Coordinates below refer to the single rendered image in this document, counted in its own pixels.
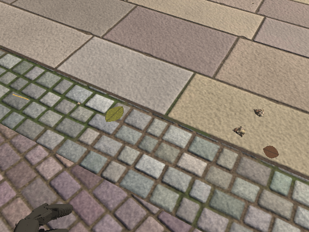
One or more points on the robot left hand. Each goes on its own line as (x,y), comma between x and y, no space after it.
(41,216)

